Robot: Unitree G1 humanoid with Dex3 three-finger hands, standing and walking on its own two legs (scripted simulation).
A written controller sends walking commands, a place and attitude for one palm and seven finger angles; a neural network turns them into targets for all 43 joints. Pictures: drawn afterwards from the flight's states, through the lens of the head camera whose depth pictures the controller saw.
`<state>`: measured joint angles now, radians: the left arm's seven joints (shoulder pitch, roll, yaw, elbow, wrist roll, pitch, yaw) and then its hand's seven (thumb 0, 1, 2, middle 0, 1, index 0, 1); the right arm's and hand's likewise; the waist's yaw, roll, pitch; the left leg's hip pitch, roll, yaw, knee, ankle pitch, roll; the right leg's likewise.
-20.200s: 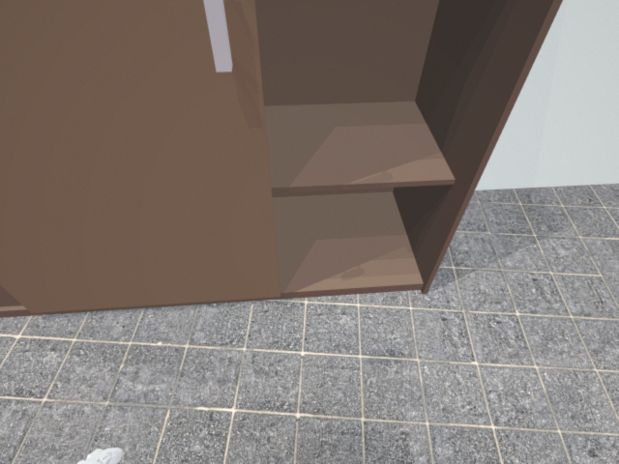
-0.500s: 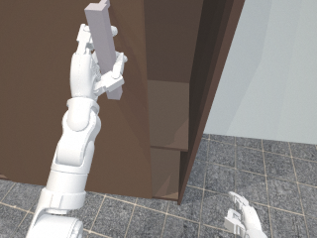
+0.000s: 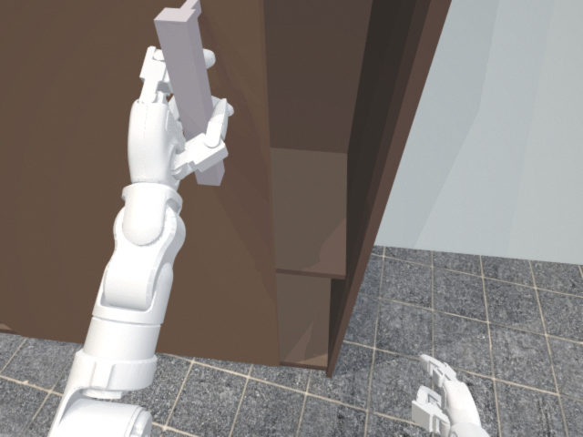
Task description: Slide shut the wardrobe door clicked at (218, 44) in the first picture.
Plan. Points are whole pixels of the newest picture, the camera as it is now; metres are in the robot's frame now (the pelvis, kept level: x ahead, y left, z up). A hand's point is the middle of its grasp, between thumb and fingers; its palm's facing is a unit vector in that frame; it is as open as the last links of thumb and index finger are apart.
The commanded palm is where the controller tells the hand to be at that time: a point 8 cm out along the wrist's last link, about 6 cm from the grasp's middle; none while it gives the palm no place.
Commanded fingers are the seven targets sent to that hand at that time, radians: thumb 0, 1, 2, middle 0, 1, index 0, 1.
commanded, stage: stop walking and hold the door there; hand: left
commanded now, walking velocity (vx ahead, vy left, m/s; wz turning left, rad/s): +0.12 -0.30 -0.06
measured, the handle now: (202, 100) +0.40 +0.13 +0.26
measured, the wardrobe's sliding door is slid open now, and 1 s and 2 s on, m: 0.15 0.15 0.15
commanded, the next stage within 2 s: loosen the grip on the handle in 0.94 s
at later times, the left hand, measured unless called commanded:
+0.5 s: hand (211, 139) +0.36 +0.12 +0.25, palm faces -0.02 -1.00 -0.07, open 7.5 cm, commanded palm +0.34 +0.15 +0.24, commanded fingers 0.00 0.90 0.90 -0.45 -1.40 -0.45 -1.40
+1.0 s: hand (209, 142) +0.35 +0.12 +0.25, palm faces -0.09 -0.99 -0.08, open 7.7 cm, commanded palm +0.34 +0.15 +0.24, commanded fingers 0.00 0.90 0.90 -0.45 -1.40 -0.45 -1.40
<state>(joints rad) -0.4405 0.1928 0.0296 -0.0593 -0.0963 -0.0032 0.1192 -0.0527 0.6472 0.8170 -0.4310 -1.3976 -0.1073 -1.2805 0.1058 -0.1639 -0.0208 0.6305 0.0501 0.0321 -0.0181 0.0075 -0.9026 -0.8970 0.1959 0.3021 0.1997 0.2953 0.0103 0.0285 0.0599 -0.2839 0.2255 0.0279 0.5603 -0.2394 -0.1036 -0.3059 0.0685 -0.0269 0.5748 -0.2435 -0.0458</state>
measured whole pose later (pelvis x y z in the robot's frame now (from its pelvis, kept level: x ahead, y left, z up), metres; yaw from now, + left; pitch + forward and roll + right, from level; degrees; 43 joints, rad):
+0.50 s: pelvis +0.00 +0.05 +0.01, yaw -1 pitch -1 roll +0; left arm -0.39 0.14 -0.02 -0.01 -0.07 -0.03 0.13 -0.02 0.62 0.70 -0.40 -1.40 -0.13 -1.28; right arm 0.14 -0.19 0.00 0.67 0.03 -0.03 -0.05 0.01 -0.90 -0.90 0.19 0.30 0.20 0.30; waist -0.02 0.03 -0.01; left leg -0.23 0.14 0.10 0.48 -0.21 -0.07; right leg -0.28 -0.02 0.04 0.50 -0.21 0.03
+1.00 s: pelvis +0.01 +0.08 +0.01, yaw -1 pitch -1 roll +1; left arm -0.42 0.07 -0.13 0.03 -0.05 -0.05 0.14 -0.02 0.63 0.71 -0.33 -1.39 -0.08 -1.23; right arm 0.13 -0.16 0.02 0.70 0.02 -0.02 -0.04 0.01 -0.90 -0.90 0.20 0.30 0.20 0.30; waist 0.02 0.02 -0.01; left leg -0.23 0.08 0.12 0.47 -0.23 -0.03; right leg -0.27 -0.08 0.06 0.49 -0.21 0.07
